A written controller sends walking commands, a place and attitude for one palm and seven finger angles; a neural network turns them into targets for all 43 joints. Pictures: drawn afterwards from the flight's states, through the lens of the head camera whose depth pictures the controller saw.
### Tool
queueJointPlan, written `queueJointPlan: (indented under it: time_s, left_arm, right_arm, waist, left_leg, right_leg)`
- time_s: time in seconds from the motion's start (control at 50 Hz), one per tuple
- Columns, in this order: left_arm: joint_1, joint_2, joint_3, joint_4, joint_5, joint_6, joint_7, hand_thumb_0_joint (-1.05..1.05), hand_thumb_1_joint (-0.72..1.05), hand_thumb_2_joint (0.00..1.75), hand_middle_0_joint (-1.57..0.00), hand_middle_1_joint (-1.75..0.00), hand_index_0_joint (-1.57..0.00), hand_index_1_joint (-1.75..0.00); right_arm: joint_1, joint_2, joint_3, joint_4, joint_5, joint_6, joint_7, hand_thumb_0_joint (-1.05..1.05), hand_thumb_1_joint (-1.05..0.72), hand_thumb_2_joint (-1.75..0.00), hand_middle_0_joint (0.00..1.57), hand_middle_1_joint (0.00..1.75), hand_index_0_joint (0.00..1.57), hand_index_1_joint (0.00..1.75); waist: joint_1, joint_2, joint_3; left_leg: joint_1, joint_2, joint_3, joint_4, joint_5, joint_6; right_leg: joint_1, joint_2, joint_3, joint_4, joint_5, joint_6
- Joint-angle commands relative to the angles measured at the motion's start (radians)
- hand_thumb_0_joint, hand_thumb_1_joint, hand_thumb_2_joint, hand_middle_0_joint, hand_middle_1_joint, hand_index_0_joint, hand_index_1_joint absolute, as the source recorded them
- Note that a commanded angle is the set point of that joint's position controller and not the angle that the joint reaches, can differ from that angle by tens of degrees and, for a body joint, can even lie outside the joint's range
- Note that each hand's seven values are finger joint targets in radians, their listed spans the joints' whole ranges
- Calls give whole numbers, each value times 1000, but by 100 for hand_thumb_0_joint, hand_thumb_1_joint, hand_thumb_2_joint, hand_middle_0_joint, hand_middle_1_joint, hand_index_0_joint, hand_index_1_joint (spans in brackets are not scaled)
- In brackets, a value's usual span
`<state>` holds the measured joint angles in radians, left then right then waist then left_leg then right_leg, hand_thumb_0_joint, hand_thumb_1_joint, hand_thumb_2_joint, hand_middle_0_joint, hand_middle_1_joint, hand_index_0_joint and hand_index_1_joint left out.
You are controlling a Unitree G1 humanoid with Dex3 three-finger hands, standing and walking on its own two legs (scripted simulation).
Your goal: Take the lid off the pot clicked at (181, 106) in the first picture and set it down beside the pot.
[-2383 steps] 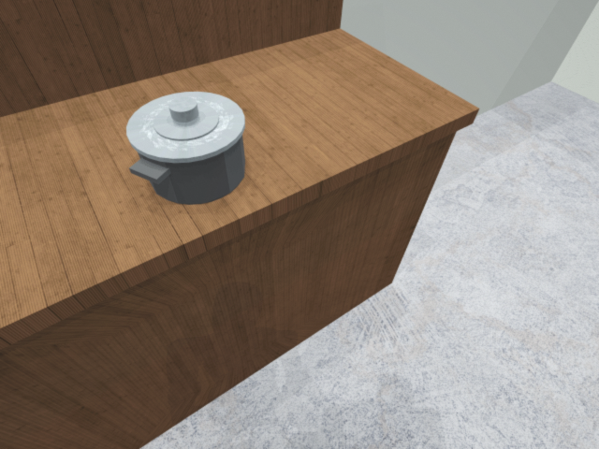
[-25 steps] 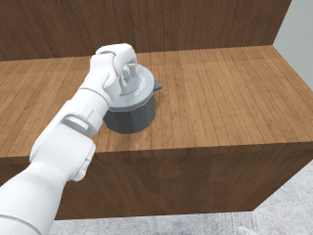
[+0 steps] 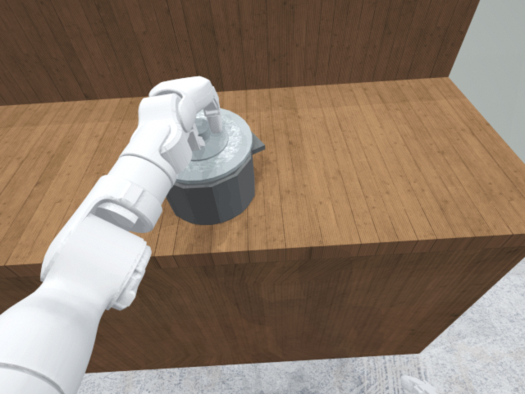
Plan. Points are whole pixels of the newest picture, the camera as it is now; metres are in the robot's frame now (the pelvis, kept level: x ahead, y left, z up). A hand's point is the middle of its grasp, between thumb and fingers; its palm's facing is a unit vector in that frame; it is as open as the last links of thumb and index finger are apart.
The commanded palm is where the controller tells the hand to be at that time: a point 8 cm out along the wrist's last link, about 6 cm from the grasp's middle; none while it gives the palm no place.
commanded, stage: close the fingers and squeeze the knob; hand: left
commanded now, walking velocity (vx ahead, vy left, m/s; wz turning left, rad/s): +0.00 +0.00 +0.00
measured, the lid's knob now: (197, 130) +0.50 +0.10 +0.16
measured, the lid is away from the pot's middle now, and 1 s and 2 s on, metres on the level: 0.02 0.03 0.03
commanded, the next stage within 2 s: lift the lid straight up in 0.28 s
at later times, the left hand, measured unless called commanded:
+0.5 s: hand (190, 130) +0.47 +0.10 +0.18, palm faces -0.30 -0.09 -0.95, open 6.6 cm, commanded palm +0.45 +0.11 +0.24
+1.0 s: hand (187, 107) +0.47 +0.09 +0.22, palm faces -0.24 -0.09 -0.97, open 6.5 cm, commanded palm +0.46 +0.10 +0.28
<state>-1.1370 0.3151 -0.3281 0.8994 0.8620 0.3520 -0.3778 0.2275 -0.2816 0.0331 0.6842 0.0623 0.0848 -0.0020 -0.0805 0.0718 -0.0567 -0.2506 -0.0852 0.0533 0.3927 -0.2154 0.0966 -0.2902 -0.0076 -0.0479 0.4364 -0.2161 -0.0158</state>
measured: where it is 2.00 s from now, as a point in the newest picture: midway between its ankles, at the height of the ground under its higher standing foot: outside the picture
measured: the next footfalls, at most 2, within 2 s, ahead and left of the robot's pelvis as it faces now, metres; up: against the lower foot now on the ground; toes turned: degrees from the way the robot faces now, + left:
none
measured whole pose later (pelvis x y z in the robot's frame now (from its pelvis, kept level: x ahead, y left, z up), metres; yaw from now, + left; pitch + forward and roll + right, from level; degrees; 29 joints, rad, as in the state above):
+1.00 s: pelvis +0.00 +0.01 +0.00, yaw +1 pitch +4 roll +0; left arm -1.26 0.31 -0.34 0.93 0.85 0.35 -0.41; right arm 0.24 -0.27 0.04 0.72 0.05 0.02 0.00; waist -0.07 0.08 -0.06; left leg -0.25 -0.10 0.04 0.38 -0.21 0.11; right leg -0.29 -0.02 -0.05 0.43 -0.22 0.00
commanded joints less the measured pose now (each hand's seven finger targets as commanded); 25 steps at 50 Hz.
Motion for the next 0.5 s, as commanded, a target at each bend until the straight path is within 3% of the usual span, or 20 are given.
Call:
queueJointPlan:
  time_s: [0.0,0.02,0.08,0.12,0.14,0.16,0.2,0.26,0.28,0.3,0.32,0.34,0.36,0.4,0.42,0.48]
  left_arm:
    - [-560,212,60,-153,35,5,31,0,52,96,-79,-96,-87,-101]
    - [-551,215,72,-169,16,-3,32,0,53,96,-79,-96,-88,-101]
    - [-545,258,94,-129,42,4,35,0,56,97,-81,-97,-89,-102]
    - [-522,229,84,-123,21,-3,32,0,58,98,-82,-98,-90,-102]
    - [-523,272,109,-96,43,-1,33,0,59,98,-82,-98,-91,-103]
    - [-550,252,85,-107,44,0,31,0,60,98,-82,-98,-91,-103]
    - [-561,271,97,-113,50,-2,32,0,62,99,-83,-99,-93,-103]
    - [-557,218,56,-69,45,-1,27,0,64,100,-85,-100,-94,-103]
    - [-548,231,69,-52,45,1,27,0,65,100,-85,-100,-95,-103]
    - [-576,258,84,-76,48,-1,29,0,65,101,-85,-100,-95,-104]
    - [-578,243,79,-102,35,-12,30,0,65,101,-86,-100,-95,-104]
    - [-585,270,99,-103,54,-12,32,0,66,101,-86,-100,-96,-104]
    - [-568,240,73,-84,55,-9,29,0,66,101,-86,-101,-96,-104]
    - [-586,267,96,-106,52,-10,28,0,66,101,-86,-101,-96,-104]
    - [-593,255,87,-129,31,-20,27,0,66,102,-86,-101,-97,-104]
    - [-664,284,99,-164,41,-22,30,0,66,102,-86,-101,-97,-104]
  right_arm:
    - [-53,-108,-39,-118,2,-32,-4,0,-90,-90,20,30,20,30]
    - [-54,-113,-43,-126,1,-35,-4,0,-90,-90,20,30,20,30]
    - [-52,-112,-37,-116,0,-33,-8,0,-90,-90,20,30,20,30]
    - [-47,-116,-42,-122,-2,-34,-8,0,-90,-90,20,30,20,30]
    - [-43,-114,-37,-113,-3,-33,-11,0,-90,-90,20,30,20,30]
    - [-47,-114,-35,-114,0,-32,-13,0,-90,-90,20,30,20,30]
    - [-43,-113,-37,-115,-1,-37,-15,0,-90,-90,20,30,20,30]
    - [-37,-115,-36,-107,3,-32,-14,0,-90,-90,20,30,20,30]
    - [-31,-116,-39,-105,3,-32,-16,0,-90,-90,20,30,20,30]
    - [-30,-119,-38,-106,3,-33,-16,0,-90,-90,20,30,20,30]
    - [-35,-123,-40,-115,-2,-34,-16,0,-90,-90,20,30,20,30]
    - [-29,-114,-39,-112,-5,-39,-15,0,-90,-90,20,30,20,30]
    - [-31,-112,-38,-114,-5,-39,-14,0,-90,-90,20,30,20,30]
    - [-25,-113,-41,-113,-4,-42,-15,0,-90,-90,20,30,20,30]
    - [-30,-119,-44,-119,-3,-41,-16,0,-90,-90,20,30,20,30]
    - [-29,-109,-44,-113,-2,-62,-18,0,-90,-90,20,30,20,30]
  waist:
    - [6,-146,-347]
    - [6,-134,-349]
    - [12,-127,-351]
    - [9,-128,-345]
    - [13,-157,-344]
    - [5,-152,-337]
    - [8,-138,-353]
    - [-5,-148,-308]
    - [-5,-147,-292]
    - [-2,-139,-323]
    - [-2,-103,-343]
    - [6,-101,-371]
    - [3,-96,-372]
    - [5,-131,-381]
    - [-2,-121,-381]
    - [0,-130,-394]
  left_leg:
    - [130,38,-95,-20,263,-21]
    - [126,40,-97,-15,278,-18]
    - [120,39,-94,-22,240,-20]
    - [112,37,-94,-15,256,-17]
    - [93,37,-91,-19,237,-17]
    - [94,36,-85,-22,236,-16]
    - [102,35,-85,-20,234,-15]
    - [85,37,-89,-24,202,-17]
    - [86,39,-85,-25,196,-16]
    - [95,39,-92,-26,202,-18]
    - [104,37,-92,-18,227,-17]
    - [122,39,-98,-15,245,-19]
    - [125,37,-95,-14,250,-19]
    - [128,40,-96,-17,247,-17]
    - [127,41,-97,-15,253,-15]
    - [147,40,-105,-20,256,-14]
  right_leg:
    - [130,8,31,-20,308,-33]
    - [137,3,33,-25,319,-37]
    - [137,7,35,-20,294,-35]
    - [142,2,36,-27,310,-37]
    - [156,5,38,-21,307,-34]
    - [152,4,39,-23,316,-33]
    - [155,4,42,-23,314,-32]
    - [115,7,32,-28,277,-33]
    - [104,8,32,-31,269,-32]
    - [116,8,35,-26,270,-33]
    - [121,1,38,-26,288,-38]
    - [130,4,38,-15,298,-37]
    - [128,6,39,-18,300,-36]
    - [143,7,39,-21,303,-33]
    - [142,2,40,-30,309,-35]
    - [153,7,44,-25,316,-33]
